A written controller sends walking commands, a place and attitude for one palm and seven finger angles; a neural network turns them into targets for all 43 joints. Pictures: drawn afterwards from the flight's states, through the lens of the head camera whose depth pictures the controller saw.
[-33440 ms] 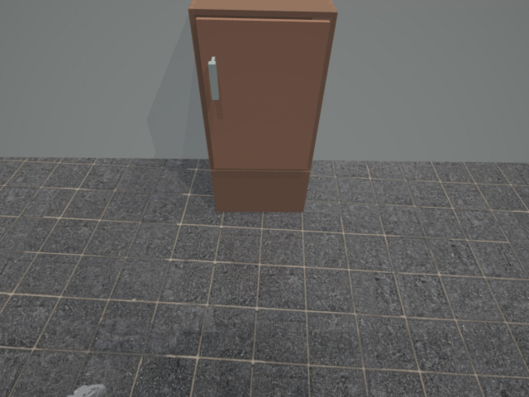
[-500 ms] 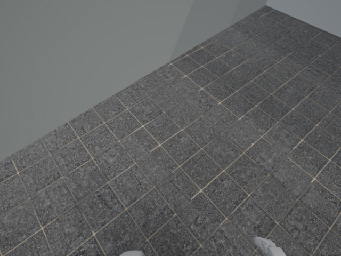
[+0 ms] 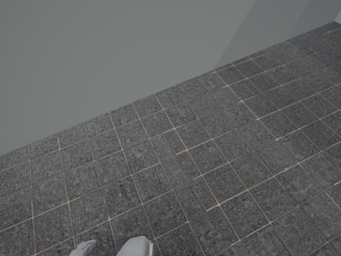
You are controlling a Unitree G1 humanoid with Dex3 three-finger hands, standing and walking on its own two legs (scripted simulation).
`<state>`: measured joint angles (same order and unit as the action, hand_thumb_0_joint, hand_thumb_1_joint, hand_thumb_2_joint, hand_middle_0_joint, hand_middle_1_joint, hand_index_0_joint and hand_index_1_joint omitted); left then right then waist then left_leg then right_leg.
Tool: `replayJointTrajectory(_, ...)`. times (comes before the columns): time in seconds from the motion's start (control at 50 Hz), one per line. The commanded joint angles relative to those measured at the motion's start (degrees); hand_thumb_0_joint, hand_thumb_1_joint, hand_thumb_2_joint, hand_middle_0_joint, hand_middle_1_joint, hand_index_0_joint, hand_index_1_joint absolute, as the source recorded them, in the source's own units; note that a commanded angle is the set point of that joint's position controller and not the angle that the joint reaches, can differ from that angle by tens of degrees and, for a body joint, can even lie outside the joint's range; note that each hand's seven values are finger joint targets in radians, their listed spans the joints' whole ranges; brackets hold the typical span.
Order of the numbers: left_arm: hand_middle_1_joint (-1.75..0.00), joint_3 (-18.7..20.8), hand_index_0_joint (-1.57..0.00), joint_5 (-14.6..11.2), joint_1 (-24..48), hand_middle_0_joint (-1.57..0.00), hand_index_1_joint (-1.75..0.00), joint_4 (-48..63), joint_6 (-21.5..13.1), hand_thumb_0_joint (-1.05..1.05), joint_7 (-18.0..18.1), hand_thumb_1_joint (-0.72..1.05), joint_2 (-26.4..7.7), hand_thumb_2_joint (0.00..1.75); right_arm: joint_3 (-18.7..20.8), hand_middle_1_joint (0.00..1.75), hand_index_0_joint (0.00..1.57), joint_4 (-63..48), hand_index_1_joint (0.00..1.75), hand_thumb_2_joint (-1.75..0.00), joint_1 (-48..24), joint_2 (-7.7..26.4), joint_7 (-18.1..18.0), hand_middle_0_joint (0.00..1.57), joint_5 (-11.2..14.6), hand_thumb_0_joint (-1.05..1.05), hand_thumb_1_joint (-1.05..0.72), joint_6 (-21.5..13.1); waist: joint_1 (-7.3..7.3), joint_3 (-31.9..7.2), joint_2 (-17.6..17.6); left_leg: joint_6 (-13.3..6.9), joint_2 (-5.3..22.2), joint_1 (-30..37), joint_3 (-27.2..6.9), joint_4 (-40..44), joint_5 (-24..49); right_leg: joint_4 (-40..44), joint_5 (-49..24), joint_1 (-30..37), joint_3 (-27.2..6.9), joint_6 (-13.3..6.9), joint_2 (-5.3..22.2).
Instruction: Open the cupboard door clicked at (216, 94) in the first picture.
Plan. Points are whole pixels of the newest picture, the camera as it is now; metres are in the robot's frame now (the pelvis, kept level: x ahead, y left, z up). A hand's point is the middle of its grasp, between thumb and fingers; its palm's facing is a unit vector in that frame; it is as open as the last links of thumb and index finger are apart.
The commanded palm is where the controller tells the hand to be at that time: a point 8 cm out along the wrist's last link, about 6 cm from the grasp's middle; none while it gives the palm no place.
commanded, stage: turn to face it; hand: left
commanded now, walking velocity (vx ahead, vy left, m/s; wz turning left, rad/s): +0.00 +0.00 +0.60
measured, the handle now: out of the picture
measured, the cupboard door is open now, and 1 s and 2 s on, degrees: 46 46 46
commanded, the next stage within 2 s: take the last steps up to it in 1.98 s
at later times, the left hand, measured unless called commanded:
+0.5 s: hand out of the picture +0.05 +0.22 -0.16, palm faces +0.31 -0.90 -0.31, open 7.4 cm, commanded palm none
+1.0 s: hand out of the picture -0.04 +0.19 -0.18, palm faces +0.59 -0.76 -0.25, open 7.4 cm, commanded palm none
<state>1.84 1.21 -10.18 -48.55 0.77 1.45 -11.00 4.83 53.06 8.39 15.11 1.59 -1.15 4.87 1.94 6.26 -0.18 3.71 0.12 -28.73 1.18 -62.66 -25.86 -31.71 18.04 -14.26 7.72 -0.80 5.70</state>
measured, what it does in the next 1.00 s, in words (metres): steps on the spot, turning left: left foot, then right foot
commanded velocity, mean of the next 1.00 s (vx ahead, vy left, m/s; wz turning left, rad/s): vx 0.00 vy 0.00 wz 0.60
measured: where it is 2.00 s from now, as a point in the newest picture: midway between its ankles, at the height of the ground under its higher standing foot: outside the picture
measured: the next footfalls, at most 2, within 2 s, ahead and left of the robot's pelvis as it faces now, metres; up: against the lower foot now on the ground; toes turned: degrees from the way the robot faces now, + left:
left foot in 0.18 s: +0.04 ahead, +0.13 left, +0.00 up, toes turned +12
right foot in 0.50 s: +0.09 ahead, -0.13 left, +0.00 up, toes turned +15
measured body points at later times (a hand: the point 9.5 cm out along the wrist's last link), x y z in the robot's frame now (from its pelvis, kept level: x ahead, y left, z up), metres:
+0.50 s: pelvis +0.02 -0.02 -0.01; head +0.07 -0.02 +0.44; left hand +0.04 +0.27 -0.13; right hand +0.18 -0.24 -0.16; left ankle +0.00 +0.12 -0.74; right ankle +0.05 -0.14 -0.74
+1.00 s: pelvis +0.03 -0.02 -0.01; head +0.07 +0.03 +0.44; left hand -0.07 +0.23 -0.16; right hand +0.28 -0.16 -0.13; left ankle -0.02 +0.08 -0.74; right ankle +0.08 -0.16 -0.67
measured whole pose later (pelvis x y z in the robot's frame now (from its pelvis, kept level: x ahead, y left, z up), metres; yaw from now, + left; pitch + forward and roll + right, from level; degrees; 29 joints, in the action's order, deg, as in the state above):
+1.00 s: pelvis +0.03 -0.02 -0.01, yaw +36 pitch +1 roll +0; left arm 4.0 0.9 -10.8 -52.6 3.7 0.8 -14.9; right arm 2.7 50.4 6.3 12.4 0.4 -1.5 1.6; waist -0.5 6.4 3.2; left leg -1.2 -1.2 -18.6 0.7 -33.4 -15.9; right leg -63.6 27.6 -27.0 2.6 4.6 5.5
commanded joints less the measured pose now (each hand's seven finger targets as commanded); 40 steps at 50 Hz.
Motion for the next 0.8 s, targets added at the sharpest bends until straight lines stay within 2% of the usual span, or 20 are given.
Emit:
replayJointTrajectory(0.0, -0.30, 3.8, -0.20, 0.3, -4.2, -0.20, -0.30, 2.3, -1.5, 0.00, 0.5, 0.90, -12.2, 0.90, -0.4, 0.30, 0.20, -5.7, 0.30, -0.90, -5.2, 0.9, 0.3, 0.20, 0.7, 0.00, -0.90, -2.0, -4.20, -8.4, 10.5, 0.2, 0.4, 0.5, 3.4, 12.6, -0.6, 7.5, -35.4, 12.1, -5.2, -5.7, 13.7)
replayJointTrajectory(0.06, -0.30, 4.5, -0.20, 0.4, -5.6, -0.20, -0.30, 1.2, -1.5, 0.00, 0.4, 0.90, -13.3, 0.90, -0.6, 0.30, 0.20, -6.2, 0.30, -0.90, -5.2, 1.0, 0.2, 0.20, 0.8, 0.00, -0.90, -2.6, -4.65, -9.6, 12.0, -0.7, -0.2, 3.8, 4.8, 21.6, -0.1, 4.5, -39.0, 14.0, -4.5, -5.6, 15.0)
replayJointTrajectory(0.1, -0.30, 4.8, -0.20, 0.0, -4.9, -0.20, -0.30, 0.9, -1.3, 0.00, 0.1, 0.90, -13.5, 0.90, -0.4, 0.30, 0.20, -5.5, 0.30, -0.90, -2.3, 2.1, 0.0, 0.20, 0.7, 0.00, -0.90, -2.9, -2.81, -10.5, 10.3, -1.6, -0.6, 10.6, 5.0, 30.5, 6.6, 0.1, -36.3, 11.1, -2.3, -3.3, 14.6)
replayJointTrajectory(0.12, -0.30, 4.7, -0.20, -0.4, -3.9, -0.20, -0.30, 1.1, -1.2, 0.00, -0.1, 0.90, -13.3, 0.90, 0.2, 0.30, 0.20, -4.8, 0.30, -0.90, 0.7, 3.6, -0.1, 0.20, 0.5, 0.00, -0.90, -3.2, -0.68, -11.6, 7.5, -2.6, 0.0, 18.1, 4.2, 36.5, 13.2, -4.9, -32.2, 6.1, -0.2, -0.9, 13.7)
replayJointTrajectory(0.14, -0.30, 4.4, -0.20, -0.6, -3.5, -0.20, -0.30, 2.4, -0.9, 0.00, -0.4, 0.90, -10.8, 0.90, 1.4, 0.30, 0.20, -4.5, 0.30, -0.90, 4.1, 8.5, -0.3, 0.20, 0.0, 0.00, -0.90, -3.6, 1.27, -14.2, -4.5, -6.9, 10.2, 28.8, -8.8, 39.8, 26.8, -15.9, -15.5, -6.0, 2.8, 2.8, 8.8)
replayJointTrajectory(0.16, -0.30, 2.9, -0.20, -0.7, 0.4, -0.20, -0.30, 5.4, -0.6, 0.00, -0.6, 0.90, -6.9, 0.90, 3.0, 0.30, 0.20, -3.7, 0.30, -0.90, 9.0, 14.5, -0.9, 0.20, -0.3, 0.00, -0.90, -3.4, 4.40, -13.1, -18.9, -16.7, 24.6, 32.1, -26.7, 41.1, 50.1, -28.3, 20.7, -20.0, 1.5, 6.1, 1.4)
replayJointTrajectory(0.18, -0.30, 3.0, -0.20, 0.0, 3.9, -0.20, -0.30, 6.4, 0.3, 0.00, -0.2, 0.90, -8.9, 0.90, 2.8, 0.30, 0.20, -2.5, 0.30, -0.90, 10.9, 14.2, -1.3, 0.20, -0.2, 0.00, -0.90, -3.0, 4.96, -12.6, -11.6, -18.9, 24.7, 28.6, -25.1, 40.5, 42.3, -33.6, 20.2, -20.9, -5.3, 5.2, 1.2)
replayJointTrajectory(0.22, -0.30, 3.4, -0.20, -0.2, 4.1, -0.20, -0.30, 4.3, 0.6, 0.00, -0.4, 0.90, -8.2, 0.90, 2.2, 0.30, 0.20, -4.3, 0.30, -0.90, 4.7, 11.3, -2.4, 0.20, -0.4, 0.00, -0.90, -3.4, 2.05, -10.0, -13.6, -15.7, 18.1, 22.0, -20.6, 41.5, 34.1, -35.6, 12.5, -21.0, -8.2, 5.2, 1.1)
replayJointTrajectory(0.26, -0.30, 3.5, -0.20, -0.1, 1.9, -0.20, -0.30, 2.6, 0.8, 0.00, -1.1, 0.90, -7.9, 0.90, 1.5, 0.30, 0.20, -5.3, 0.30, -0.90, 1.1, 9.6, -2.6, 0.20, -0.4, 0.00, -0.90, -3.9, -0.36, -9.0, -8.9, -13.1, 14.1, 19.6, -15.8, 41.8, 32.0, -33.3, 7.6, -18.2, -7.8, 5.6, 0.2)
replayJointTrajectory(0.38, -0.30, 3.2, -0.20, -0.5, 0.8, -0.20, -0.30, 2.9, 0.8, 0.00, -1.1, 0.90, -7.2, 0.90, 2.0, 0.30, 0.20, -5.6, 0.30, -0.90, -0.5, 10.4, -2.1, 0.20, -0.5, 0.00, -0.90, -3.3, -1.07, -8.6, -9.1, -12.4, 11.7, 14.5, -17.2, 40.9, 25.7, -15.4, 7.3, -7.9, -5.4, 5.1, -3.6)
replayJointTrajectory(0.44, -0.30, 3.5, -0.20, -0.5, -4.9, -0.20, -0.30, 2.0, -0.1, 0.00, -1.0, 0.90, -8.2, 0.90, 2.3, 0.30, 0.20, -6.7, 0.30, -0.90, -3.3, 10.3, -1.9, 0.20, -0.1, 0.00, -0.90, -2.8, -3.87, -9.5, -7.8, -9.8, 8.5, 8.2, -17.4, 36.2, 21.4, -0.2, -1.5, 3.9, -4.0, 4.5, -5.5)
replayJointTrajectory(0.46, -0.30, 4.1, -0.20, -0.2, -7.2, -0.20, -0.30, 1.7, -0.7, 0.00, -0.6, 0.90, -10.4, 0.90, 2.0, 0.30, 0.20, -7.2, 0.30, -0.90, -3.7, 8.2, -1.7, 0.20, 0.3, 0.00, -0.90, -2.8, -5.20, -10.0, -2.8, -7.1, 5.0, 2.3, -15.0, 30.8, 14.5, 8.8, -2.9, 10.8, -8.3, 3.4, -0.8)
replayJointTrajectory(0.48, -0.30, 5.3, -0.20, 0.7, -8.6, -0.20, -0.30, 1.6, -1.3, 0.00, 0.0, 0.90, -15.9, 0.90, 1.4, 0.30, 0.20, -8.4, 0.30, -0.90, -2.8, 3.9, -1.3, 0.20, 0.7, 0.00, -0.90, -2.9, -5.70, -9.9, 14.4, -2.4, -3.3, -8.6, -5.6, 16.8, -1.4, 15.6, -3.9, 16.1, -26.2, -2.2, 15.1)
replayJointTrajectory(0.5, -0.30, 4.7, -0.20, 0.5, -7.5, -0.20, -0.30, 2.4, -1.1, 0.00, 0.0, 0.90, -17.3, 0.90, 1.4, 0.30, 0.20, -9.1, 0.30, -0.90, -4.4, 4.8, -1.0, 0.20, 0.2, 0.00, -0.90, -2.9, -5.99, -8.1, 16.9, -1.9, -3.1, -7.6, -4.2, 1.8, -10.5, 16.7, -9.1, 8.6, -29.3, -7.8, 23.1)
replayJointTrajectory(0.52, -0.30, 4.2, -0.20, 0.1, -5.5, -0.20, -0.30, 2.6, -1.4, 0.00, 0.4, 0.90, -14.0, 0.90, 1.8, 0.30, 0.20, -7.8, 0.30, -0.90, -4.1, 5.9, -1.1, 0.20, 0.0, 0.00, -0.90, -2.2, -4.39, -7.5, 16.4, -2.0, -0.8, -6.7, -6.8, -6.5, -7.2, 16.3, -9.2, 4.6, -28.4, -8.5, 20.6)
replayJointTrajectory(0.56, -0.30, 3.2, -0.20, -0.1, 0.1, -0.20, -0.30, 3.9, -1.1, 0.00, 0.6, 0.90, -10.5, 0.90, 1.4, 0.30, 0.20, -5.9, 0.30, -0.90, -2.9, 4.5, -0.5, 0.20, 0.0, 0.00, -0.90, -1.6, -1.40, -5.4, 12.4, -0.9, 1.4, -6.4, -4.5, -10.2, -0.6, 12.7, -18.2, 3.9, -15.1, -6.6, 14.5)
replayJointTrajectory(0.6, -0.30, 2.9, -0.20, 0.0, -1.2, -0.20, -0.30, 3.6, -1.5, 0.00, 0.6, 0.90, -9.7, 0.90, 0.6, 0.30, 0.20, -5.4, 0.30, -0.90, -3.4, 3.0, 0.0, 0.20, 0.3, 0.00, -0.90, -1.5, -1.71, -6.1, 12.8, 0.1, 1.2, -5.4, -1.6, -4.4, 0.7, 10.5, -29.6, 7.4, -8.4, -5.4, 12.2)
replayJointTrajectory(0.66, -0.30, 3.6, -0.20, 0.2, -5.0, -0.20, -0.30, 2.2, -1.6, 0.00, 0.6, 0.90, -11.4, 0.90, -0.1, 0.30, 0.20, -5.5, 0.30, -0.90, -5.9, 1.4, 0.2, 0.20, 0.6, 0.00, -0.90, -1.7, -3.70, -8.1, 10.2, 0.3, 0.8, -2.2, 1.6, 7.5, -0.1, 8.1, -37.0, 12.9, -5.4, -5.5, 13.3)
replayJointTrajectory(0.72, -0.30, 4.3, -0.20, 0.4, -6.9, -0.20, -0.30, 1.1, -1.6, 0.00, 0.5, 0.90, -12.9, 0.90, -0.7, 0.30, 0.20, -6.2, 0.30, -0.90, -7.5, 0.7, 0.3, 0.20, 0.8, 0.00, -0.90, -2.3, -5.03, -8.8, 11.5, -0.5, 0.0, 1.2, 3.9, 17.5, -1.0, 5.8, -40.2, 14.8, -4.7, -5.9, 14.6)
replayJointTrajectory(0.78, -0.30, 4.8, -0.20, 0.1, -6.2, -0.20, -0.30, 0.4, -1.4, 0.00, 0.2, 0.90, -13.8, 0.90, -0.4, 0.30, 0.20, -5.7, 0.30, -0.90, -4.0, 1.9, 0.0, 0.20, 0.7, 0.00, -0.90, -2.9, -3.07, -9.9, 10.9, -1.6, -1.1, 10.1, 5.2, 29.7, 6.3, 0.0, -39.0, 11.9, -1.9, -3.2, 14.5)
